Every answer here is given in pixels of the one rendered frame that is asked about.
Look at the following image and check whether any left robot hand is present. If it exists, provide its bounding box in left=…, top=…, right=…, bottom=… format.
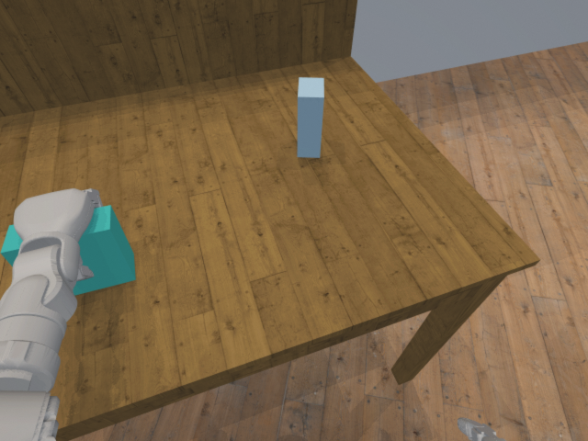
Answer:
left=14, top=188, right=103, bottom=281

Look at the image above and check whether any right robot hand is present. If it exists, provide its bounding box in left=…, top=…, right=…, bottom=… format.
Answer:
left=458, top=417, right=506, bottom=441

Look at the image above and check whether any table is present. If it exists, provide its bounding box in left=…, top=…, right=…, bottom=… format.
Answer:
left=0, top=0, right=540, bottom=441

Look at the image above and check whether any sponge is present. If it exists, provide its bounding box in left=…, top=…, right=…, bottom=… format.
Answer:
left=0, top=205, right=136, bottom=295

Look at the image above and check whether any left robot upper arm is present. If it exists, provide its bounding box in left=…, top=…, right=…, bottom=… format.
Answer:
left=0, top=390, right=60, bottom=441

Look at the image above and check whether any robot left forearm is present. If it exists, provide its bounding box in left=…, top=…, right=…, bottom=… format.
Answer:
left=0, top=232, right=80, bottom=392

